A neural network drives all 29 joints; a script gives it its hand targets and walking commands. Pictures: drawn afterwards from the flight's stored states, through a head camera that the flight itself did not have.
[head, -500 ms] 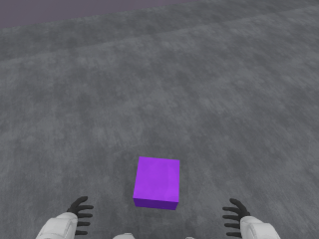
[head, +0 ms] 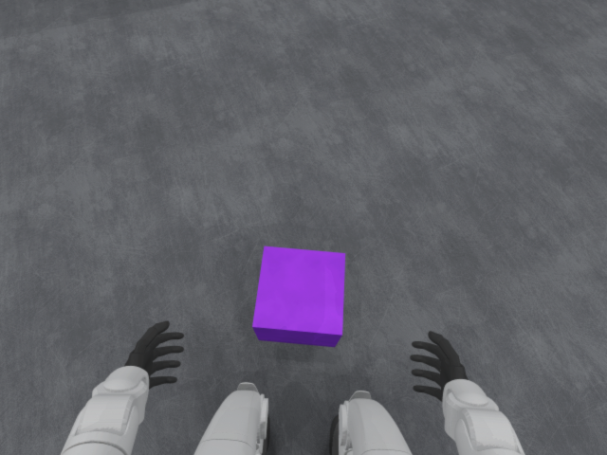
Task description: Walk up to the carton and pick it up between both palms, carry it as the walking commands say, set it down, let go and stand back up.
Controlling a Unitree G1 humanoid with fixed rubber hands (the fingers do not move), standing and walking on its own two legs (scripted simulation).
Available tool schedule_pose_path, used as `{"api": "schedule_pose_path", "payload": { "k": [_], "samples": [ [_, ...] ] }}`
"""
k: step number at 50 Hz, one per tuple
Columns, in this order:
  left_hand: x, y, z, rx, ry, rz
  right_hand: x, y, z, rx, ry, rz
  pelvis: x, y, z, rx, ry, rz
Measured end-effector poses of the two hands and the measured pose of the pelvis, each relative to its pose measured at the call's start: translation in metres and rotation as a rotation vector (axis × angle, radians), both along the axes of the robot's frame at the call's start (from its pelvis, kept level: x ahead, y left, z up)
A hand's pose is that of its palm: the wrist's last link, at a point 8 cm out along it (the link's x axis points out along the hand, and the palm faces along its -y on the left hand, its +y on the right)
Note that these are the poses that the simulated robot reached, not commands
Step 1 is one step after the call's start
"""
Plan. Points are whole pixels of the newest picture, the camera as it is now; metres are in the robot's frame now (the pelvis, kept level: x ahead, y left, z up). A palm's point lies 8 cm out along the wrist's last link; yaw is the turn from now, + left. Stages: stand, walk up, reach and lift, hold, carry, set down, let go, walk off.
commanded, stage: reach and lift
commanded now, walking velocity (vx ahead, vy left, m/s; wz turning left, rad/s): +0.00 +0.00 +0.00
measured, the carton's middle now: (300, 298) +0.47 +0.02 -0.61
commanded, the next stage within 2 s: none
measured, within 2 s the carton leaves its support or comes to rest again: neither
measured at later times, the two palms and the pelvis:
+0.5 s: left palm (169, 276) +0.36 +0.24 -0.12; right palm (425, 294) +0.35 -0.18 -0.13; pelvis -0.05 +0.00 -0.04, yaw +0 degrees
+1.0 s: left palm (189, 225) +0.47 +0.24 -0.16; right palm (410, 244) +0.46 -0.17 -0.17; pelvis -0.02 +0.01 -0.06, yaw +0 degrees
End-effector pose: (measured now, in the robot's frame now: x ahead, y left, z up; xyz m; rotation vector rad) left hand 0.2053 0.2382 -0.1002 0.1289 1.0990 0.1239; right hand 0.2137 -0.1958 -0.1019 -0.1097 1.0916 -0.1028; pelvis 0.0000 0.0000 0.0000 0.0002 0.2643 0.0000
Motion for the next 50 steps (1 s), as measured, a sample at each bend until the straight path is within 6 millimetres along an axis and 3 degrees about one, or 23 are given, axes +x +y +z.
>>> {"api": "schedule_pose_path", "payload": {
  "k": [7,21,40,45,50],
  "samples": [
    [0.030,-0.002,-0.008,-0.013,-0.054,-0.007,0.029,0.003,-0.006,-0.013,-0.054,0.003,-0.023,0.000,-0.012,0.001,0.002,0.003],
    [0.126,-0.004,-0.019,-0.027,-0.195,-0.012,0.113,0.012,-0.019,-0.016,-0.182,-0.018,-0.053,0.002,-0.031,-0.003,0.144,0.004],
    [0.236,0.003,-0.044,-0.049,-0.413,0.009,0.225,0.024,-0.045,0.022,-0.403,-0.061,-0.032,0.010,-0.050,-0.012,0.444,0.010],
    [0.258,-0.001,-0.052,-0.049,-0.448,0.004,0.242,0.023,-0.054,0.023,-0.437,-0.053,-0.026,0.011,-0.054,-0.015,0.511,0.010],
    [0.263,-0.002,-0.062,-0.048,-0.459,-0.001,0.246,0.022,-0.064,0.019,-0.457,-0.043,-0.022,0.011,-0.055,-0.016,0.559,0.008]
  ]
}}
